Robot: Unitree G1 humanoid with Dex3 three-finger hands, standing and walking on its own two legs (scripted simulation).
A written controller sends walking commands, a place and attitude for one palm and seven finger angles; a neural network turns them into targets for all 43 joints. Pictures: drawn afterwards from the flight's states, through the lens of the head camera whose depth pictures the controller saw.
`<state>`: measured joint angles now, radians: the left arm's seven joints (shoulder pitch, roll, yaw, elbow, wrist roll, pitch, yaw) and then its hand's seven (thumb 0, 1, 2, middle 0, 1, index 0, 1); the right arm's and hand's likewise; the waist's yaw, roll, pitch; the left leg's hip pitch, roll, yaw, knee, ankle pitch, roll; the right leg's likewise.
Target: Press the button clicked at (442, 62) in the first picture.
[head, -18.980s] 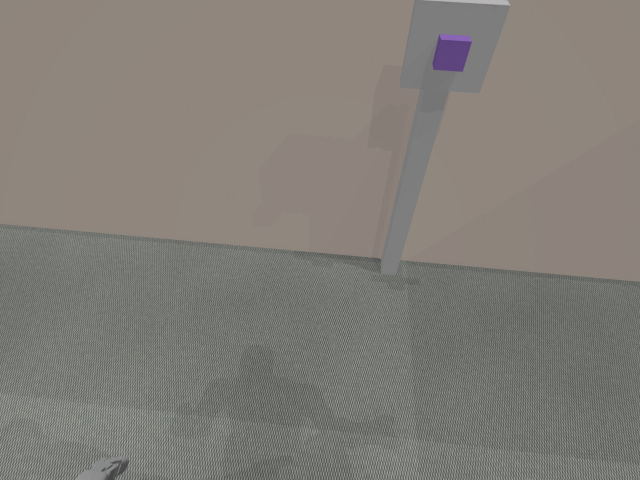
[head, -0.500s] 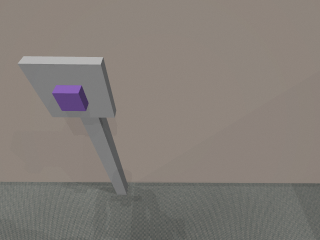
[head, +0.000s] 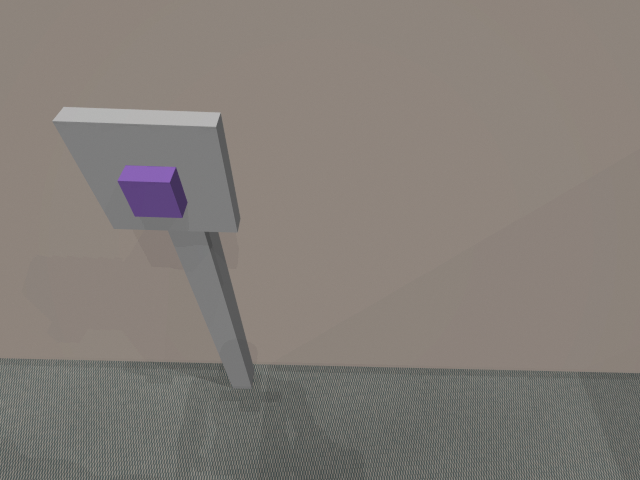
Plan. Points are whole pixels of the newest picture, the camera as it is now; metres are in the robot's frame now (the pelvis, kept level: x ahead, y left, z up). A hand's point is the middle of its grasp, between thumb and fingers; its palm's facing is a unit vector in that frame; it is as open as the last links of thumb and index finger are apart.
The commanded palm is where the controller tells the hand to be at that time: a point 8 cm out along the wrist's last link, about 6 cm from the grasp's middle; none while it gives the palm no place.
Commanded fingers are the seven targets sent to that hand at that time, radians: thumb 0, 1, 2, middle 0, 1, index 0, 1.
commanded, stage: raise the hand and make a fist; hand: left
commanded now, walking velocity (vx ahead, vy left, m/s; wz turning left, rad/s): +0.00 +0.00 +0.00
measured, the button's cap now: (155, 190) +0.44 +0.25 +0.12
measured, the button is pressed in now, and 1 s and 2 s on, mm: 0 0 0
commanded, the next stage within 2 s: none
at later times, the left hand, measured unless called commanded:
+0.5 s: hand out of the picture +0.12 +0.17 -0.04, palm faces +0.10 -0.99 -0.01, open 5.3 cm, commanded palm +0.11 +0.23 -0.01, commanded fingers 0.00 0.90 0.90 -0.83 -0.99 -0.83 -0.99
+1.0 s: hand (144, 433) +0.16 +0.20 +0.03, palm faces +0.05 -1.00 -0.05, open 3.1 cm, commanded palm +0.13 +0.25 +0.04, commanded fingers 0.00 0.90 0.90 -1.30 -1.50 -1.30 -1.50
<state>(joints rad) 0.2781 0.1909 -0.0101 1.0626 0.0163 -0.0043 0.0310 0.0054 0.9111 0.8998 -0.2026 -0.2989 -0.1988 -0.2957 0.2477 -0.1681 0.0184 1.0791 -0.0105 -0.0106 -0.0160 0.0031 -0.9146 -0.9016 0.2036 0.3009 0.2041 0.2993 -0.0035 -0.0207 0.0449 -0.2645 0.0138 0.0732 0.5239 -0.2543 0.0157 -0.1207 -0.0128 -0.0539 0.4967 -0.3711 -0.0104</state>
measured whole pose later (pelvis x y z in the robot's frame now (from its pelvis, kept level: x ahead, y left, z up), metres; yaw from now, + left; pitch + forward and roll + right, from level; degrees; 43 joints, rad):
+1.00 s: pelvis -0.04 +0.00 -0.04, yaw +1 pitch +8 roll -2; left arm 0.46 0.23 0.21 -0.09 -0.30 -0.32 -0.25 0.02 0.90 0.90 -1.22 -1.41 -1.22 -1.41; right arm 0.28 -0.24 -0.01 0.62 0.04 -0.22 -0.07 0.01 -0.90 -0.90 0.21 0.30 0.21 0.30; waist -0.02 0.04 -0.09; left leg -0.67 0.05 0.03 0.88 -0.34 0.01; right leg -0.52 0.01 -0.08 0.86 -0.48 -0.02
